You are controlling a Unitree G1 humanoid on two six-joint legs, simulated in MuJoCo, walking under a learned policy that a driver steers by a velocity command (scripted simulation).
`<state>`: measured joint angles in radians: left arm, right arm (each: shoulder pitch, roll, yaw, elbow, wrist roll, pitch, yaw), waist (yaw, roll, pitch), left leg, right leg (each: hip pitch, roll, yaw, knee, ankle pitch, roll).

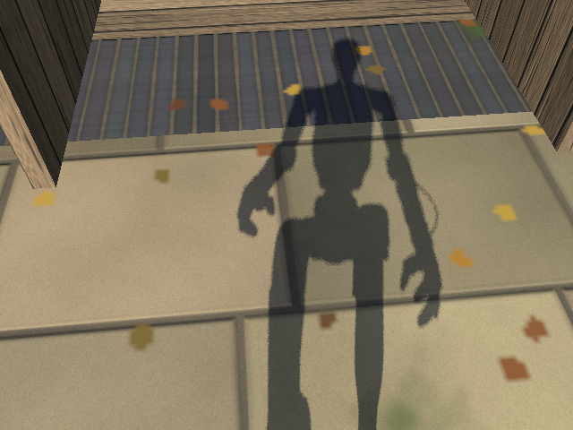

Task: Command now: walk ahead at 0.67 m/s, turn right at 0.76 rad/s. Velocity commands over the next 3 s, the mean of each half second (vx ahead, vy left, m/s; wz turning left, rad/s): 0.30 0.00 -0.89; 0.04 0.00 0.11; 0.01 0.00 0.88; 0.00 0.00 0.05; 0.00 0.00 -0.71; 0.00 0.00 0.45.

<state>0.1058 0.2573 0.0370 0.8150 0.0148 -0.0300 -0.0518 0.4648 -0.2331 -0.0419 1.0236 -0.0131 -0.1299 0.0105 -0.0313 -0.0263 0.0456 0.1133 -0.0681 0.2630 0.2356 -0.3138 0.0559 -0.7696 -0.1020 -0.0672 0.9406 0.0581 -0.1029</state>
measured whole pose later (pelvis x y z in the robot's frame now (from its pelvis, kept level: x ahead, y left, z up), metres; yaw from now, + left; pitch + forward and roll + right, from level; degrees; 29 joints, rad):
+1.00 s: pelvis +0.37 +0.01 +0.01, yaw -21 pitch +2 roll +1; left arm 0.15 0.25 0.06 0.70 0.02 0.01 0.04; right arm 0.30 -0.34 -0.12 0.66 0.02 0.04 -0.03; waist -0.03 0.04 0.02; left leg -0.60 -0.09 -0.14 1.05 -0.40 -0.08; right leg -0.19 0.03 0.03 0.43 -0.28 -0.03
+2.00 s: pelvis +0.45 +0.03 +0.00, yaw +4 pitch +2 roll +2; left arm 0.20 0.29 0.07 0.64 -0.03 0.02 0.02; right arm 0.15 -0.28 -0.07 0.65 0.01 -0.01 -0.02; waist 0.02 -0.01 0.04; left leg -0.29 -0.09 -0.10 0.65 -0.47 -0.03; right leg -0.34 0.08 0.21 0.53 -0.21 -0.01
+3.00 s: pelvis +0.46 +0.02 +0.00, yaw +0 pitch +1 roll -2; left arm 0.09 0.30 0.09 0.69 -0.01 0.02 0.01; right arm 0.20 -0.30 -0.08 0.61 0.02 0.10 0.02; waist -0.02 -0.01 0.07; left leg -0.37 0.09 0.10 0.72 -0.36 -0.03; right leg -0.21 -0.13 -0.33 0.54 -0.31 0.02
